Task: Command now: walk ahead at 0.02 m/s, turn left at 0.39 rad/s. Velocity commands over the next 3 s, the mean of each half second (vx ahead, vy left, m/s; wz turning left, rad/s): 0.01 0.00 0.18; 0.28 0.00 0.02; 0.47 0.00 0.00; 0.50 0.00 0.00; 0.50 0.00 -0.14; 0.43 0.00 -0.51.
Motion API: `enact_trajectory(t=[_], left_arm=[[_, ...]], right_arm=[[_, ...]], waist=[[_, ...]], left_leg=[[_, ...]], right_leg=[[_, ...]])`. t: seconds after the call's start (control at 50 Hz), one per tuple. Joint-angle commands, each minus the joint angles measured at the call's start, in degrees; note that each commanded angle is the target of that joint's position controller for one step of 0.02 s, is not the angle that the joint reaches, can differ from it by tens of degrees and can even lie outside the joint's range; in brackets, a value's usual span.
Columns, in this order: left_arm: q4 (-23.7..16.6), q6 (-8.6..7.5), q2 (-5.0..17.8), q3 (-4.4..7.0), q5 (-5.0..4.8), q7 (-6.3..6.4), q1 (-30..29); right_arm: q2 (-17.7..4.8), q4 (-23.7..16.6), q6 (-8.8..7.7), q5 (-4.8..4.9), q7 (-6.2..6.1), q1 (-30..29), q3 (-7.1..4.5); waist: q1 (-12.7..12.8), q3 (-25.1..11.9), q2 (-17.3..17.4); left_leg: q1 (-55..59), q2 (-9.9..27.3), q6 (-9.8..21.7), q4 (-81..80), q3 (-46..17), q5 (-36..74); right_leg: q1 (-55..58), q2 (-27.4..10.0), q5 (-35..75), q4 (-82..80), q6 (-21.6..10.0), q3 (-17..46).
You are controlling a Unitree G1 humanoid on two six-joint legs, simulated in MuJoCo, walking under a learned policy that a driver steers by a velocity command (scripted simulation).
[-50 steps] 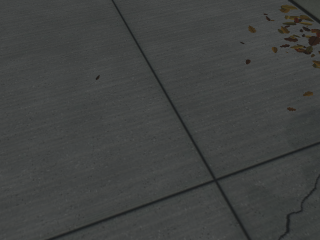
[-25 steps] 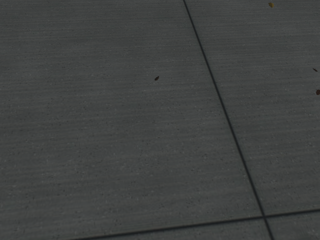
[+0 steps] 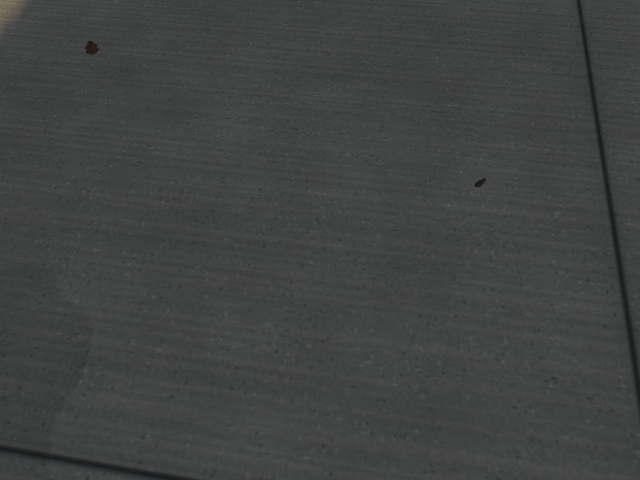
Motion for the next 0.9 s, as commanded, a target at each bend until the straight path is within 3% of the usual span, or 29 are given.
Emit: enact_trajectory(t=[0.02,0.08,0.16,0.2,0.22,0.24,0.26,0.28,0.3,0.36,0.4,0.46,0.48,0.52,0.54,0.56,0.6,0.66,0.68,0.72,0.74,0.76,0.78,0.8,0.82,0.84,0.86,0.9], left_arm=[[-3.0,0.15,6.8,1.42,0.24,0.12,-1.0],[-2.1,0.33,8.3,1.82,-0.37,0.21,0.3],[-1.4,1.05,10.3,2.26,-1.20,-0.12,2.1],[-1.0,1.53,9.6,1.84,-1.99,-0.23,1.8],[0.0,1.55,8.2,1.39,-2.28,-0.35,4.0],[0.2,1.23,5.9,0.63,-1.73,-0.73,5.4],[-1.2,0.51,1.8,-0.39,-0.02,-1.29,6.9],[-1.8,0.34,5.2,0.53,-0.10,-0.88,1.8],[-1.7,0.59,6.9,1.24,-0.98,-0.73,1.0],[1.4,1.83,6.3,1.73,-0.38,-0.26,5.2],[2.0,1.77,4.2,1.03,-0.77,-0.46,5.8],[2.5,1.59,3.5,0.48,-1.32,-0.66,5.4],[2.9,1.57,4.1,0.43,-0.96,-0.75,5.9],[3.3,1.92,8.9,1.29,-0.49,-0.50,6.9],[5.0,2.14,9.1,1.78,-1.41,-0.64,7.7],[5.3,2.15,6.7,1.51,-1.85,-0.84,8.1],[5.1,1.31,5.6,1.26,-1.50,-0.71,6.5],[3.6,-1.72,3.2,0.74,-2.43,-1.23,4.5],[3.5,-2.49,3.5,0.85,-2.60,-1.52,4.3],[5.7,-3.52,3.6,1.12,-2.81,-2.18,10.0],[8.1,-3.89,5.4,1.75,-2.76,-2.42,16.1],[10.3,-4.25,9.6,2.93,-2.62,-2.34,22.0],[10.2,-4.56,14.5,4.15,-2.16,-2.73,25.3],[9.4,-4.82,11.3,3.26,-1.15,-2.73,24.7],[8.4,-5.00,9.4,2.69,-1.06,-2.78,22.7],[7.5,-4.84,8.5,2.37,-1.32,-2.89,20.7],[7.1,-4.43,7.5,1.85,-1.62,-2.99,19.0],[7.3,-3.44,5.2,1.03,-1.54,-2.85,19.2]], right_arm=[[-1.3,-2.5,0.31,0.04,-0.04,6.4,-0.31],[-0.1,-4.4,-0.34,-0.58,0.06,2.8,0.89],[-1.7,-4.7,-0.88,-0.37,0.94,2.1,0.97],[-1.1,-3.5,-1.02,-0.57,1.39,4.8,0.87],[-1.7,-3.5,-0.99,-0.94,1.46,5.1,0.69],[-4.2,-4.3,-0.87,-1.73,1.23,5.7,0.25],[-8.6,-5.5,-0.49,-2.16,0.82,2.7,-0.50],[-5.7,-5.8,-1.29,-3.19,1.31,2.0,0.19],[-3.3,-6.0,-2.45,-3.73,1.55,-0.3,0.98],[-1.5,-5.0,-4.58,-2.01,1.73,-3.2,1.53],[-1.3,-4.1,-4.53,-1.68,1.79,-2.7,1.58],[-0.9,-2.7,-3.80,-0.87,1.68,-2.0,1.65],[-0.9,-2.1,-3.75,-0.51,1.69,-1.2,1.58],[-0.6,-1.0,-4.39,-1.78,2.19,2.5,1.62],[-0.6,-0.2,-4.39,-1.84,2.20,3.8,1.43],[-1.7,-0.1,-4.03,-1.46,1.89,0.9,1.11],[-2.9,-0.8,-3.38,-0.17,1.30,0.3,0.36],[-4.9,0.2,-4.62,0.24,1.45,4.1,-0.41],[-4.9,0.3,-5.16,0.36,1.57,3.9,-0.45],[-3.5,-0.8,-5.60,0.47,1.99,-0.6,-0.01],[-1.5,-2.6,-5.65,0.61,2.15,-5.3,0.57],[1.8,-4.7,-6.37,0.75,2.23,-8.1,1.40],[0.5,-6.4,-7.61,1.20,2.10,-8.5,1.10],[-2.5,-6.1,-8.37,1.50,2.17,-8.3,0.36],[-2.2,-5.2,-8.62,1.73,2.51,-5.9,0.35],[-1.7,-4.5,-8.54,1.28,2.73,-4.9,0.50],[-1.4,-4.4,-8.37,0.71,3.01,-5.4,0.47],[-0.2,-4.5,-8.00,0.13,3.79,-6.2,0.63]], waist=[[-1.3,-6.5,-8.1],[0.3,-8.1,-8.8],[1.4,-9.0,-10.4],[-0.7,-8.2,-9.8],[-0.9,-7.6,-9.1],[-0.5,-8.3,-4.4],[3.4,-7.3,10.3],[-0.6,-5.6,11.4],[0.2,-3.4,9.1],[1.8,-3.3,7.0],[1.8,-4.9,5.5],[1.7,-6.4,5.1],[1.8,-6.6,4.3],[-0.7,-6.5,-1.3],[-0.9,-6.4,-4.5],[1.1,-4.3,-2.2],[-0.1,1.3,-0.6],[-0.8,4.6,5.7],[-0.5,5.1,5.9],[3.3,3.1,5.6],[6.2,2.5,2.5],[7.2,2.5,-8.2],[7.8,2.1,-19.1],[7.4,2.4,-13.5],[5.2,2.0,-8.9],[4.2,1.2,-6.1],[3.5,1.9,-4.9],[3.3,1.7,-6.6]], left_leg=[[0.7,2.6,-1.2,-2.1,2.3,3.3],[3.3,4.5,-0.7,-13.5,3.1,3.1],[9.4,4.3,0.9,-26.3,5.5,6.1],[16.2,2.7,3.1,-38.5,7.6,13.5],[20.0,2.5,4.7,-43.7,7.0,16.0],[24.8,8.8,7.2,-47.0,-1.0,19.0],[23.0,19.2,12.8,-48.4,-12.3,25.7],[14.5,22.4,17.8,-52.5,-15.7,20.6],[13.1,20.4,17.4,-53.1,-13.9,18.6],[15.2,16.4,14.7,-49.9,-7.7,32.5],[17.1,14.8,14.6,-47.2,-5.1,41.6],[20.2,13.5,13.7,-44.0,-4.4,43.8],[19.7,12.6,12.2,-43.8,-4.4,39.7],[15.7,8.4,8.5,-43.6,-2.6,25.9],[15.7,5.4,7.4,-44.8,0.4,17.6],[15.6,4.5,7.4,-44.1,1.4,6.8],[12.5,7.3,10.1,-46.5,-3.0,-11.1],[14.1,17.4,16.1,-54.5,-18.0,-19.8],[13.0,18.8,16.9,-54.8,-20.1,-17.8],[8.4,15.8,14.5,-51.1,-14.4,-10.9],[4.1,11.3,11.4,-45.0,-7.3,-5.8],[-5.2,3.5,6.7,-29.6,3.5,1.0],[-16.5,0.2,4.5,-15.6,6.7,-0.1],[-23.1,2.7,5.0,-5.5,2.1,-5.3],[-25.6,4.8,6.1,-1.1,0.6,-1.0],[-26.4,6.7,6.7,-0.4,1.3,3.9],[-25.7,8.4,6.8,-2.3,1.7,7.8],[-20.2,9.1,5.8,-7.8,4.4,13.7]], right_leg=[[5.4,-12.2,6.7,-10.2,-11.6,10.1],[8.0,-14.3,8.7,-9.8,-13.2,9.8],[8.8,-15.5,3.3,-8.5,-12.9,10.9],[6.0,-14.2,1.1,-5.6,-10.6,9.7],[3.6,-12.5,-0.8,-3.7,-7.6,8.5],[-0.9,-9.6,-6.4,2.1,-2.8,5.8],[-6.3,-2.3,-16.9,9.5,2.3,-2.1],[-4.4,-2.7,-23.0,14.4,3.3,1.2],[-3.8,-3.5,-21.7,18.2,3.4,2.9],[-3.0,-4.3,-18.4,21.5,4.9,4.0],[0.2,-4.0,-17.7,17.7,5.7,3.0],[5.2,-3.0,-9.2,4.5,5.8,1.5],[8.9,-3.3,-0.8,-0.4,5.3,2.1],[14.8,-6.8,12.3,1.6,3.6,4.9],[12.8,-4.8,1.1,3.5,2.0,2.9],[9.2,-2.8,-11.2,3.4,1.3,1.6],[1.2,-1.5,-24.4,5.2,0.2,0.7],[-5.4,-1.1,-20.2,14.1,-1.5,-1.2],[-4.5,-1.9,-19.4,14.0,-2.7,-0.1],[5.8,-2.1,-17.9,7.3,-4.9,0.3],[11.9,-3.8,-18.5,2.4,-6.0,3.8],[19.8,-10.3,-24.2,-5.0,-9.0,17.4],[28.0,-21.4,-20.1,-12.8,-15.0,37.4],[30.3,-23.9,-14.6,-12.9,-16.6,40.5],[31.9,-22.8,-11.7,-11.5,-15.1,36.6],[31.8,-21.2,-9.1,-11.7,-13.3,31.6],[29.9,-19.9,-4.4,-12.8,-11.7,26.8],[26.1,-15.5,3.9,-14.9,-9.3,17.8]])
Next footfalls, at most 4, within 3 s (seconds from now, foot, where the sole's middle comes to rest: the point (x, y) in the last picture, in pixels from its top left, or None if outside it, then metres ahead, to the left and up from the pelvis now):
0.24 left None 0.05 0.14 -0.77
0.50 right None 0.07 -0.10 -0.77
1.18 left None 0.40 0.17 -0.77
1.74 right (372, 360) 0.71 -0.06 -0.77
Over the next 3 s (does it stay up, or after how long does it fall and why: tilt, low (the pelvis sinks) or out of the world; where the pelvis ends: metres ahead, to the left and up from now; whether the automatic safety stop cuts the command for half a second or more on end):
stays up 1.19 0.01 0.00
